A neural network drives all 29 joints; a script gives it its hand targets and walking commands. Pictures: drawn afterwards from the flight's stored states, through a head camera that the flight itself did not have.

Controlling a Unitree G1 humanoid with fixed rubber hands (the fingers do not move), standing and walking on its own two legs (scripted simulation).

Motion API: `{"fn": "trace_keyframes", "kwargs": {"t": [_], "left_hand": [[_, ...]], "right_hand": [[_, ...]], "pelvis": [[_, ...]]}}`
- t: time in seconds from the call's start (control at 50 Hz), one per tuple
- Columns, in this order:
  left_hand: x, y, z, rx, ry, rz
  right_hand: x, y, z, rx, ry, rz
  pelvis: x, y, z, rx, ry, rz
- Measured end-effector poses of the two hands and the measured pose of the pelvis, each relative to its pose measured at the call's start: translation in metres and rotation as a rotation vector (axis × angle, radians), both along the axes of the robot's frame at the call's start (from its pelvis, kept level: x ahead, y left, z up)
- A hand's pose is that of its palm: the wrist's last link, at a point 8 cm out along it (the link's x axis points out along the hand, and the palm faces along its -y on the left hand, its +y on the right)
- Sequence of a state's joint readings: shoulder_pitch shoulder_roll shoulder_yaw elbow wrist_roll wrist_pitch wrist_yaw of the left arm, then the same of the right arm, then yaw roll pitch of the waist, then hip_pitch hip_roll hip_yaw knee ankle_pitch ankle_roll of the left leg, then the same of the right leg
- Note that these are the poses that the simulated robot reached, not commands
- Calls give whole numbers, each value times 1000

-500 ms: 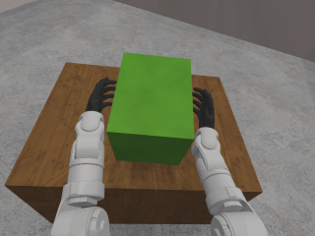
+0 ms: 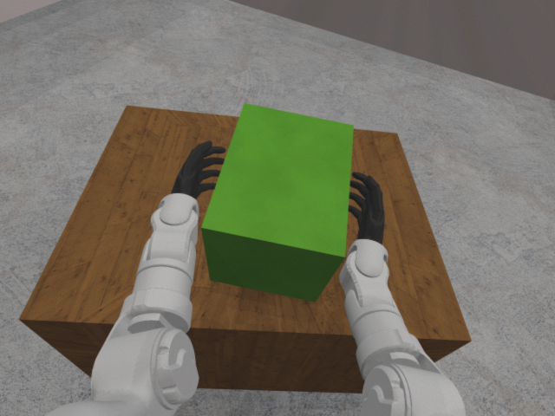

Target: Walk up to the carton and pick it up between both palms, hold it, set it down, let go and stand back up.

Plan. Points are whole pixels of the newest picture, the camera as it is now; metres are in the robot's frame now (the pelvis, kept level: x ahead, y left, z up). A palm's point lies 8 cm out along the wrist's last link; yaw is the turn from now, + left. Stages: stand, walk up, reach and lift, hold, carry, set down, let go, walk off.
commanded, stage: set down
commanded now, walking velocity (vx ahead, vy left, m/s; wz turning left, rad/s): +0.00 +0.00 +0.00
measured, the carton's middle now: (280, 204) +0.42 -0.01 +0.04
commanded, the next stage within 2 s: none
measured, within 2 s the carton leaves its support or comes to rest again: rests again in 1.82 s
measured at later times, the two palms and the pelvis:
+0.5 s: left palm (191, 207) +0.41 +0.13 +0.04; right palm (357, 246) +0.35 -0.14 +0.03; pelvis +0.01 +0.00 +0.00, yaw +0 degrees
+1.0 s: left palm (192, 216) +0.42 +0.13 +0.00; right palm (348, 257) +0.35 -0.13 -0.01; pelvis +0.01 +0.00 +0.00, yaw +0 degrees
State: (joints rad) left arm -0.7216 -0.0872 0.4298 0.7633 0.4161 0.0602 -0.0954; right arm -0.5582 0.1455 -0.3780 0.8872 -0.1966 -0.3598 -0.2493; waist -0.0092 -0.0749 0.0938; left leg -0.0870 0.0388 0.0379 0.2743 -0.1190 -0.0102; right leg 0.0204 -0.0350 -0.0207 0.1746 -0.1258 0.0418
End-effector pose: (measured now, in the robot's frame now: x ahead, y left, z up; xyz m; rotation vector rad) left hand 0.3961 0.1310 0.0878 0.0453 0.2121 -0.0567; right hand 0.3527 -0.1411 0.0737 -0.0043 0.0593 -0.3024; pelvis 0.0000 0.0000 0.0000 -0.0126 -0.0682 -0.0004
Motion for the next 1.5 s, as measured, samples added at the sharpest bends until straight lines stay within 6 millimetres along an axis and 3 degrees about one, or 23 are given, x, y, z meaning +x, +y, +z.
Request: {"fn": "trace_keyframes", "kwargs": {"t": [0.18, 0.88, 1.24, 1.5], "left_hand": [[3, 3, -27, 7, 22, -13], [23, 2, -80, 41, 86, -88], [26, 7, -119, 32, 137, -130], [33, 8, -137, 33, 150, -166]], "right_hand": [[1, 2, -22, 2, 24, -6], [1, 6, -74, 7, 115, -69], [-7, 14, -108, 42, 167, -113], [-11, 18, -129, 70, 183, -153]], "pelvis": [[4, -1, 0, -5, 66, -3], [6, 0, -3, -14, 280, -2], [4, 10, -11, -40, 396, 3], [-1, 19, -21, -66, 477, 1]]}}
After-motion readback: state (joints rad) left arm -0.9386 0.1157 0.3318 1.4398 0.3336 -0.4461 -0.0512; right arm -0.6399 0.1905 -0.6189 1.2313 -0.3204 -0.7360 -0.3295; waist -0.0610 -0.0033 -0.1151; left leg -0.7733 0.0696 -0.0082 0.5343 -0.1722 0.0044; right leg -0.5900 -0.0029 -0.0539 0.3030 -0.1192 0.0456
